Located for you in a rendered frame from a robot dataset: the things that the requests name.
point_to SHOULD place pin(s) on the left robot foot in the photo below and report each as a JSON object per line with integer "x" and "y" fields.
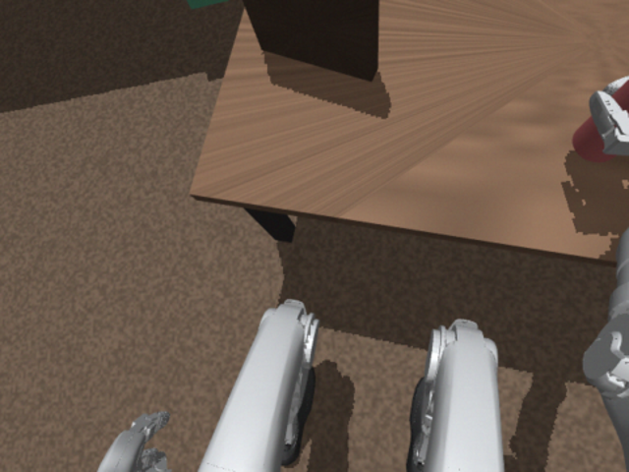
{"x": 291, "y": 451}

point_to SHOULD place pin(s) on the coffee table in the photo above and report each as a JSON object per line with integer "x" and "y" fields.
{"x": 464, "y": 134}

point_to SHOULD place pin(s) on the right robot arm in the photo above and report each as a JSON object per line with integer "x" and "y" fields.
{"x": 606, "y": 361}

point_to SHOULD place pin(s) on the left robot hand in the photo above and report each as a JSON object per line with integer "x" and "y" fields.
{"x": 126, "y": 454}

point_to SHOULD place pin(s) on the right robot foot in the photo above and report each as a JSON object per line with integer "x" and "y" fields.
{"x": 416, "y": 427}

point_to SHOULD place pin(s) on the right robot hand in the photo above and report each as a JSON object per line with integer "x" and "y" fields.
{"x": 606, "y": 113}

